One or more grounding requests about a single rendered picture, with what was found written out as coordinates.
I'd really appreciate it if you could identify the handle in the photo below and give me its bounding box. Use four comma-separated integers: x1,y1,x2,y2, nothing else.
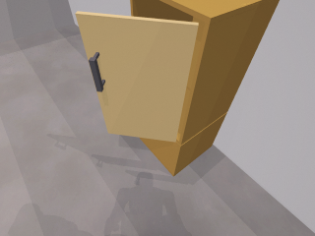
89,52,105,92

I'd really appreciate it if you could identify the cupboard door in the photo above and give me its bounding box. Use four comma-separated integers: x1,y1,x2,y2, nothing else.
75,11,199,143

